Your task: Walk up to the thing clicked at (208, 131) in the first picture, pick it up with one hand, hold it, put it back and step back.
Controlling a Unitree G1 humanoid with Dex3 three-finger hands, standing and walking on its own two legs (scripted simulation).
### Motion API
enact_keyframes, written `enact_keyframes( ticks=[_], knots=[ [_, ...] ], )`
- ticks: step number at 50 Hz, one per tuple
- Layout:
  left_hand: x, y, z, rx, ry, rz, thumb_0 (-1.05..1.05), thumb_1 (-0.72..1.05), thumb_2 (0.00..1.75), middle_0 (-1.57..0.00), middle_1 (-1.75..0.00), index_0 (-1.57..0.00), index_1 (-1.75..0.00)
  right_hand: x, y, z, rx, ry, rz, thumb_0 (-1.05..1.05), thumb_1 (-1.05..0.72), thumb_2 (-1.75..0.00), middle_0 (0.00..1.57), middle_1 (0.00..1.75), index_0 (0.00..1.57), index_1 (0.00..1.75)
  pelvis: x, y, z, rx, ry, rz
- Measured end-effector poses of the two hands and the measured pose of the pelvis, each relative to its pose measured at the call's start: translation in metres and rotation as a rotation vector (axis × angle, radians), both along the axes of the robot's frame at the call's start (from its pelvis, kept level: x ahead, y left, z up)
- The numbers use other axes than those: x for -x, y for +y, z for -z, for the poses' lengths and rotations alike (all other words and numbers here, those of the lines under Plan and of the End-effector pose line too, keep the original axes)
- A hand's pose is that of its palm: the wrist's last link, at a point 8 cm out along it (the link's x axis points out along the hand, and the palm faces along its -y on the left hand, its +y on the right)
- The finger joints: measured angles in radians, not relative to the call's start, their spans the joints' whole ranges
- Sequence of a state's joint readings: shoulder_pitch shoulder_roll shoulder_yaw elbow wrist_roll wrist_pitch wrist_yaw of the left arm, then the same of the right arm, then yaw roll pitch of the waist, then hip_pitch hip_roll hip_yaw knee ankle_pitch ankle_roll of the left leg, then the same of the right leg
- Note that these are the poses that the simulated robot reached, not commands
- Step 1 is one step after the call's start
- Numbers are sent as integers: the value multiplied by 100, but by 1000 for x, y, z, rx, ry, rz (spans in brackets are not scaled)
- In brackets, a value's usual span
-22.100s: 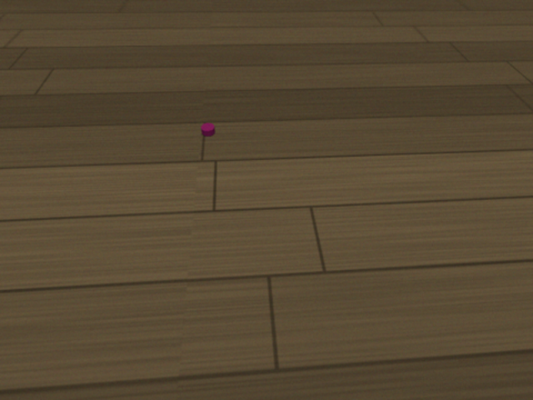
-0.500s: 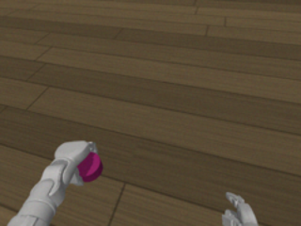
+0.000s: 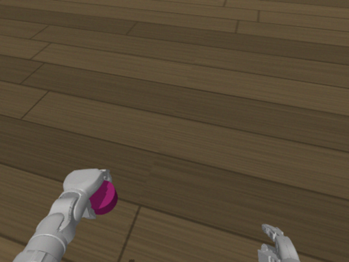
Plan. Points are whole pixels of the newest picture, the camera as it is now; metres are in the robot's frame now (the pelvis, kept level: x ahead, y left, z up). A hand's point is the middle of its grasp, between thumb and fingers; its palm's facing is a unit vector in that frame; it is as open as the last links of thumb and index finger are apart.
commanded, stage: crouch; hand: left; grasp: from above
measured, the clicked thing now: (101, 197) +0.30 +0.20 -0.09
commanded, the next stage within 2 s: lower in 1.70 s
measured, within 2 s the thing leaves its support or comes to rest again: neither
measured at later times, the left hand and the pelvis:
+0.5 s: hand (113, 208) +0.34 +0.22 -0.30, palm faces -0.42 +0.04 -0.91, open 10.3 cm; pelvis -0.06 +0.01 -0.17, yaw +1 degrees
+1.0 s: hand (124, 216) +0.36 +0.22 -0.49, palm faces -0.44 +0.00 -0.90, open 10.4 cm; pelvis -0.08 +0.01 -0.33, yaw +2 degrees
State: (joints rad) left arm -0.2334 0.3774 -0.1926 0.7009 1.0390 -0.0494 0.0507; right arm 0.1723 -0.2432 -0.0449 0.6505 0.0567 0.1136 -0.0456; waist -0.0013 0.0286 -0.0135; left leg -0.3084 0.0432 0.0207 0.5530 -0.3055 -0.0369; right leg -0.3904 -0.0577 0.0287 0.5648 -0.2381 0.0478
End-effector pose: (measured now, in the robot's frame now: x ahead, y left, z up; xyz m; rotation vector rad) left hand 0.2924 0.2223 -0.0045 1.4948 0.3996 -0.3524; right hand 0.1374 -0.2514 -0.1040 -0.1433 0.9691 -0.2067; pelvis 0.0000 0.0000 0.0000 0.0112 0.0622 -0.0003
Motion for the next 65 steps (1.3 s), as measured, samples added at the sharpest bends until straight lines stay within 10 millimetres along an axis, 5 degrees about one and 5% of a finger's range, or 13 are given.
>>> enact_keyframes(
  ticks=[10,19,29,45,54,65],
  knots=[
    [-15,0,80,-65,-20,22,-3,2,47,-99,-59,-63,-55,37,-18,45,69,119,-8,1,-92,-90,20,30,20,30,21,1,43,13,176,-21],
    [-38,-4,181,-90,-38,47,-3,4,44,-99,-58,-63,-54,103,-26,127,128,262,44,1,-92,-90,20,30,20,30,44,9,122,33,367,-24],
    [-54,-1,274,-81,-37,1,-3,3,44,-99,-58,-63,-54,159,-4,220,99,376,68,1,-92,-90,20,30,20,30,65,17,204,48,491,-29],
    [-70,-4,407,-37,-22,36,-5,1,47,-100,-57,-64,-54,147,-5,317,118,358,-58,1,-91,-90,20,30,20,30,79,15,309,78,584,-50],
    [-81,3,442,-53,-15,-7,-5,-1,50,-101,-58,-65,-54,144,-16,348,124,378,-102,0,-92,-90,20,30,20,30,79,12,340,81,590,-52],
    [-83,-1,476,-21,13,19,-5,-1,52,-99,-59,-64,-55,162,-18,368,121,421,-102,0,-92,-90,20,30,20,30,83,11,367,88,577,-44]
  ],
)
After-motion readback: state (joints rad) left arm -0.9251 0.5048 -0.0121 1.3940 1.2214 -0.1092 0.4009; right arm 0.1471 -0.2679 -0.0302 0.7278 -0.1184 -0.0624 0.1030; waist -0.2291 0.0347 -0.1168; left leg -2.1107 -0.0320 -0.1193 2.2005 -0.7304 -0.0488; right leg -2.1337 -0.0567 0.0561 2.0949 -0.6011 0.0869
